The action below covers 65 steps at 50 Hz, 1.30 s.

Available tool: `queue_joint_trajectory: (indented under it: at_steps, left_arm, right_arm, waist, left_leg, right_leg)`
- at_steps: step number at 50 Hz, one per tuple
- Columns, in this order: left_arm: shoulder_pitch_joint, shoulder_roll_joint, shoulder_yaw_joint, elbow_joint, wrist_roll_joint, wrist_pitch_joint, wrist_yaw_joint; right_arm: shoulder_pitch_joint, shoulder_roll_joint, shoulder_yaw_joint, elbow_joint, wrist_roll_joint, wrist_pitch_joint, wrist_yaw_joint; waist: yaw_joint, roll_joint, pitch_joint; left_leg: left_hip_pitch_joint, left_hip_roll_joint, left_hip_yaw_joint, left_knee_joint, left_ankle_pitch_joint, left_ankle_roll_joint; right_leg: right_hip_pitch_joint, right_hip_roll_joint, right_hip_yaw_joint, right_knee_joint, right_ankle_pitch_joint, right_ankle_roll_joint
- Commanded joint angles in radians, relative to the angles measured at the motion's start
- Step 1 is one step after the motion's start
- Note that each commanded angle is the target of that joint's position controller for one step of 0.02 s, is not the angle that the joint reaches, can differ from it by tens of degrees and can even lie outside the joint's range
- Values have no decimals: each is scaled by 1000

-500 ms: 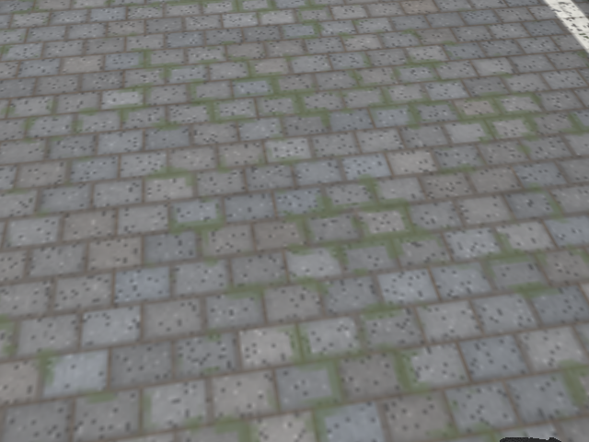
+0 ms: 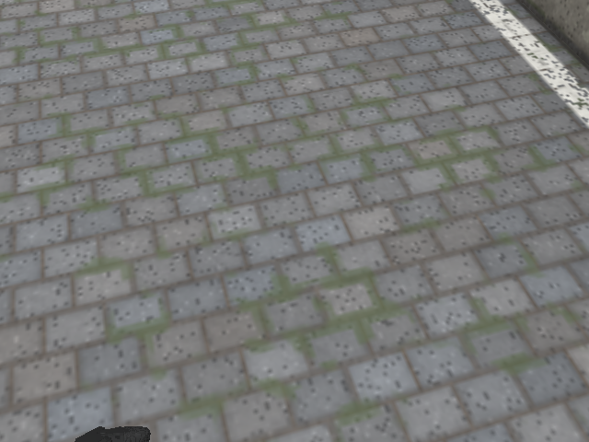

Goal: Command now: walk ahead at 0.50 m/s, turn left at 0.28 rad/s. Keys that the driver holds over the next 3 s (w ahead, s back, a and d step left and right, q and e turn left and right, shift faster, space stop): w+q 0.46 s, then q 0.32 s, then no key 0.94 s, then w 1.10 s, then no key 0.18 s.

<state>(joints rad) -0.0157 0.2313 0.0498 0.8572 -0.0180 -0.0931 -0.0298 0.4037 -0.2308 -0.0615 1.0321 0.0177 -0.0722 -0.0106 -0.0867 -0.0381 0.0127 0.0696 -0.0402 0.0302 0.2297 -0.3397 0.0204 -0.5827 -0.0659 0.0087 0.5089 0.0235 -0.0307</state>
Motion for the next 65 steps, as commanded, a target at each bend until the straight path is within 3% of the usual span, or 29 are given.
queue_joint_trajectory:
  at_steps: [1, 2, 3, 4, 5, 6, 8, 10, 13, 23, 26, 28, 29, 30, 31, 32, 33, 34, 36, 38, 44, 48, 53, 55, 56, 57, 58, 60, 65]
  left_arm:
    - [46, 144, 43, -48, -2, -29, -3]
    - [215, 193, 68, 0, 3, -31, 6]
    - [400, 271, 87, 27, 21, -30, 18]
    - [431, 308, 92, 47, 22, -22, 11]
    - [410, 201, 64, 31, 18, -21, 12]
    - [331, 154, 49, 20, 15, -23, 18]
    - [213, 110, 36, 13, 25, -27, 16]
    - [178, 85, 32, 23, 35, -30, 16]
    - [190, 118, 44, 40, 32, -36, 29]
    - [306, 191, 69, 65, 14, 1, 57]
    - [275, 227, 79, 51, -1, 30, 65]
    - [236, 247, 83, 32, -15, 48, 70]
    - [248, 233, 76, 28, -12, 44, 67]
    - [276, 97, 37, -13, 54, 32, 60]
    - [373, 95, 22, -40, 34, 7, 49]
    - [266, 171, 40, -46, -3, -7, 44]
    - [204, 167, 37, -70, -16, -11, 46]
    - [197, 162, 39, -49, 3, -5, 60]
    - [203, 194, 55, -54, 22, 27, 72]
    - [215, 166, 52, -66, 26, 48, 76]
    - [155, 142, 41, -85, 27, 76, 81]
    - [96, 142, 36, -102, 20, 78, 75]
    - [132, 131, 31, -94, 21, 54, 54]
    - [172, 192, 37, -90, 45, 42, 49]
    - [145, 253, 48, -94, 48, 47, 53]
    - [131, 178, 32, -81, 44, 53, 51]
    - [107, 139, 22, -87, 38, 55, 47]
    - [101, 155, 23, -90, 33, 53, 40]
    - [142, 143, 19, -71, 28, 48, 46]
  right_arm:
    - [-25, -189, -42, -43, 5, 7, -9]
    - [-39, -163, -32, -54, -1, 8, -6]
    - [-34, -116, -13, -86, -20, 8, -5]
    - [110, 16, 19, -87, 0, -10, 0]
    - [50, -106, -9, -79, 22, -22, 0]
    - [-42, -152, -24, -109, 36, -26, -1]
    - [-99, -129, -33, -118, 19, -17, -11]
    - [-66, -83, -37, -119, 22, 11, -6]
    - [-114, -65, -39, -156, 16, 40, -6]
    - [-406, -51, -17, -284, 3, 33, 51]
    - [-388, -88, -32, -317, -6, 35, 67]
    - [-188, -159, -70, -280, 0, 31, 68]
    - [-67, -227, -101, -251, -3, 32, 48]
    - [-54, -333, -115, -243, -11, 40, 23]
    - [-92, -367, -110, -308, -34, 30, 35]
    - [-82, -295, -92, -324, -32, 30, 43]
    - [-137, -246, -80, -327, -16, 24, 41]
    - [-200, -213, -72, -335, -1, 22, 36]
    - [-258, -181, -61, -354, -15, 29, 25]
    - [-256, -201, -66, -360, -26, 29, 20]
    - [-248, -198, -56, -367, -16, 56, -13]
    - [-250, -185, -42, -360, -31, 67, -18]
    - [-254, -147, -14, -347, -26, 76, -7]
    - [-196, -113, 1, -342, -38, 68, -9]
    - [-114, -112, -4, -335, -42, 59, -4]
    - [-146, -119, -2, -340, -43, 57, -4]
    - [-189, -141, -7, -343, -41, 61, -3]
    - [-233, -143, -11, -344, -38, 85, -3]
    - [-234, -124, -8, -335, -32, 84, 3]
  waist:
    - [118, 130, -5]
    - [193, 118, -118]
    - [245, 5, -289]
    - [167, -282, -424]
    - [199, -177, -372]
    - [190, -127, -224]
    - [132, -34, -86]
    - [85, -68, -50]
    - [70, -37, 1]
    - [153, 9, 89]
    - [109, -34, 55]
    - [-2, -48, -66]
    - [-61, 6, -138]
    - [23, 273, -202]
    - [70, 304, -444]
    - [2, 115, -449]
    - [18, 94, -320]
    - [54, 16, -218]
    - [104, 49, -158]
    - [123, 65, -157]
    - [99, 119, -170]
    - [70, 155, -118]
    - [97, 157, -107]
    - [89, 56, -134]
    - [14, -115, -142]
    - [29, -184, -152]
    - [43, -154, -134]
    - [68, -95, -96]
    - [96, 9, -70]
  left_leg:
    - [-30, 278, -155, 128, 662, 135]
    - [-112, 217, -121, 315, 699, 105]
    - [-326, 133, -69, 633, 407, 67]
    - [-691, -17, -68, 955, -230, 14]
    - [-774, 39, -180, 1071, -247, 23]
    - [-829, 82, -156, 1087, -158, 34]
    - [-750, 160, -134, 1014, -11, 35]
    - [-667, 194, -136, 968, 40, 38]
    - [-723, 209, -134, 901, 115, 26]
    - [-782, 166, -9, 471, 339, 29]
    - [-678, 89, 68, 421, 216, 62]
    - [-421, 0, 106, 342, 240, 106]
    - [-188, -5, 50, 256, 430, 143]
    - [66, 226, -265, 326, 902, 204]
    - [300, 448, -751, 246, 911, 466]
    - [266, 402, -656, 197, 885, 416]
    - [151, 349, -511, 191, 814, 365]
    - [2, 296, -427, 171, 754, 314]
    - [-209, 257, -369, 124, 727, 291]
    - [-284, 239, -343, 113, 770, 290]
    - [-300, 195, -298, 107, 545, 232]
    - [-326, 184, -317, 91, 327, 213]
    - [-308, 177, -343, 199, 415, 182]
    - [-364, 97, -296, 286, 297, 87]
    - [-448, -7, -196, 357, 51, 42]
    - [-409, 2, -148, 344, -13, 6]
    - [-355, 20, -146, 316, 35, -2]
    - [-317, 23, -157, 282, 166, 13]
    - [-326, 52, -205, 246, 269, 53]
  right_leg:
    - [162, 44, -22, -46, -76, -32]
    - [415, 37, -20, -26, -57, -63]
    - [736, -160, 187, 11, -64, -122]
    - [1029, -380, 633, -116, -255, -258]
    - [965, -344, 658, -182, -368, -219]
    - [830, -319, 495, -202, -350, -173]
    - [561, -257, 293, -273, -210, -145]
    - [448, -217, 165, -332, -162, -137]
    - [411, -220, 54, -382, -85, -152]
    - [590, -226, -194, -365, 40, -118]
    - [650, -232, -239, -190, 498, -82]
    - [628, -196, -257, 95, 685, -37]
    - [498, -146, -268, 332, 492, 25]
    - [187, -34, -249, 665, -450, 83]
    - [-46, 122, -31, 960, -773, 124]
    - [-90, 69, 86, 978, -698, 101]
    - [-132, 37, 74, 912, -602, 78]
    - [-112, -6, 71, 835, -528, 80]
    - [-1, -30, 80, 748, -468, 77]
    - [40, -12, 70, 673, -450, 84]
    - [28, 0, 68, 450, -275, 117]
    - [87, 1, 68, 294, -243, 116]
    - [269, 35, 26, 5, -227, 75]
    - [453, -92, 140, -108, 159, 14]
    - [514, -197, 226, -70, 346, -79]
    - [444, -232, 281, -98, 216, -148]
    - [401, -185, 254, -110, 106, -126]
    - [352, -87, 153, -90, -63, -40]
    - [381, -13, 65, -22, -78, 13]
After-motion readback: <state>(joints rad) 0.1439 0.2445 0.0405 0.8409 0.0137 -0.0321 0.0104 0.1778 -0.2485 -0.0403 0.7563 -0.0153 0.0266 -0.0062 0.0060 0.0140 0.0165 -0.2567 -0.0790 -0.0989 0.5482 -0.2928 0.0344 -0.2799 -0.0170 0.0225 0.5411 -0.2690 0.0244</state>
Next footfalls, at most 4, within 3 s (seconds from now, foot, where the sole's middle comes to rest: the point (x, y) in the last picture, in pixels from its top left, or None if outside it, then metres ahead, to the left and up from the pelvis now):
0.04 right None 0.22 -0.13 -0.77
0.58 left None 0.45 0.18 -0.77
1.08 right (289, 394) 0.58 -0.02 -0.77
2.40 left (125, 336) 0.76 0.37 -0.77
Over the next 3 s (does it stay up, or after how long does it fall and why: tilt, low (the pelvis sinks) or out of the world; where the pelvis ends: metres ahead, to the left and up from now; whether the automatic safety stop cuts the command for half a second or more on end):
stays up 0.96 0.31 -0.01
